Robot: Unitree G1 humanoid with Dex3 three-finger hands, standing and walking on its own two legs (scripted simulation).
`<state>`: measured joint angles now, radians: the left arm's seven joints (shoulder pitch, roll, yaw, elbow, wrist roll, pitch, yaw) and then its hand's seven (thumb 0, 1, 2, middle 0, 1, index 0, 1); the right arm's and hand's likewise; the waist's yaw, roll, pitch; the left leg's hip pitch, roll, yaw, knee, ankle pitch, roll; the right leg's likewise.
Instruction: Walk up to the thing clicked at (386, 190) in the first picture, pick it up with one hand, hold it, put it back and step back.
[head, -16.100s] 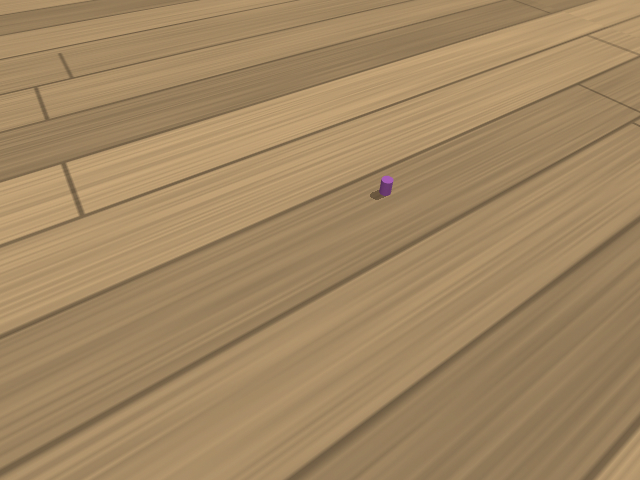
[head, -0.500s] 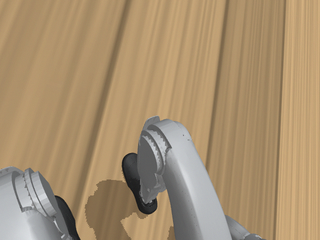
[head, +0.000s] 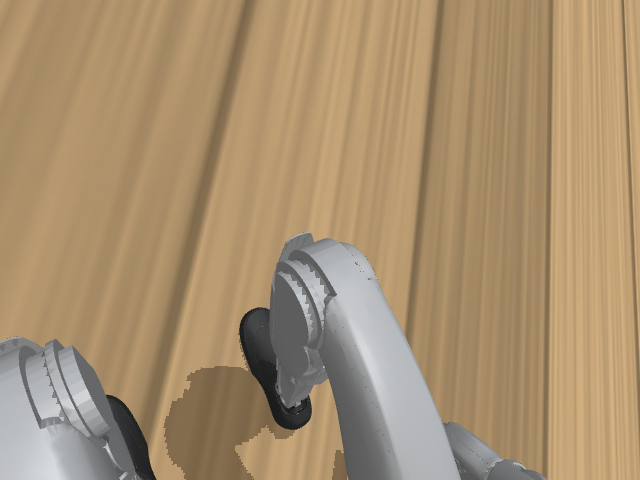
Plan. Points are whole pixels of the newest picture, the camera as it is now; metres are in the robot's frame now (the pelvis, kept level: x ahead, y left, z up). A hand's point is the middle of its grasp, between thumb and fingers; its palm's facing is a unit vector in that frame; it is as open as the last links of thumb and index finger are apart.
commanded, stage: close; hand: left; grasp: from above
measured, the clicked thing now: out of the picture +0.46 +0.30 -0.26
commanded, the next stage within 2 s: settle in 0.60 s
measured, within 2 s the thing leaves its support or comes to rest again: leaves its support in 0.90 s
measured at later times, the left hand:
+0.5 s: hand out of the picture +0.45 +0.29 -0.24, palm faces -0.45 -0.12 -0.88, open 8.2 cm
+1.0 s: hand out of the picture +0.46 +0.31 -0.22, palm faces -0.41 -0.15 -0.90, open 8.2 cm
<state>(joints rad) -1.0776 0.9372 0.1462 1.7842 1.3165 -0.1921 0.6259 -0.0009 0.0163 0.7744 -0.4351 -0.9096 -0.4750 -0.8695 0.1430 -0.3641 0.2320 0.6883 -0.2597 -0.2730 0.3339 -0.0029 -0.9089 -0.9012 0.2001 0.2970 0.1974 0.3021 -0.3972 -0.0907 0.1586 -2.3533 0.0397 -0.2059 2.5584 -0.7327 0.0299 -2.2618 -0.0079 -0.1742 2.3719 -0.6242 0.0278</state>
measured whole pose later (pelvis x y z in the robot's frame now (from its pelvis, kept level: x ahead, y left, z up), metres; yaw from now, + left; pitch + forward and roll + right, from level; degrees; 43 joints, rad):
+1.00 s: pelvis +0.00 +0.00 +0.00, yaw +0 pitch +29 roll -13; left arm -1.03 0.91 0.17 1.66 1.29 -0.19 0.58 0.01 0.19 0.54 -0.73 -0.77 -0.77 -0.68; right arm 0.17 -0.35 0.21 0.70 -0.24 -0.27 0.33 0.00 -0.92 -0.90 0.20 0.30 0.20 0.30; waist -0.37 -0.07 0.12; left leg -2.34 0.04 -0.21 2.55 -0.74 0.02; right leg -2.26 -0.01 -0.18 2.36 -0.63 0.02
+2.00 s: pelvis +0.00 -0.01 +0.07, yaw +7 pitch +35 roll -6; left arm -0.98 0.64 0.02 1.37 1.20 -0.13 0.27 -0.01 0.20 0.48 -0.84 -0.59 -0.82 -0.58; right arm 0.21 -0.30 0.03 0.72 -0.10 -0.06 0.16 0.00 -0.92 -0.90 0.20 0.30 0.20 0.30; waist -0.23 0.05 -0.10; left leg -2.23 0.02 -0.07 2.28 -0.68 0.03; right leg -2.19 -0.04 -0.07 2.20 -0.63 0.01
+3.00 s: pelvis +0.02 +0.00 +0.32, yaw +11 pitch +21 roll -3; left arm -0.42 0.45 -0.16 0.83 0.99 0.02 0.11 -0.02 0.21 0.47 -0.82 -0.61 -0.81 -0.59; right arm 0.21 -0.24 -0.02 0.71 0.05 0.03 -0.06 0.00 -0.92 -0.91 0.20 0.30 0.20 0.30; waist -0.08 0.05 -0.18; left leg -1.25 0.04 -0.01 1.44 -0.56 0.01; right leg -1.24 -0.02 -0.04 1.38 -0.51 0.01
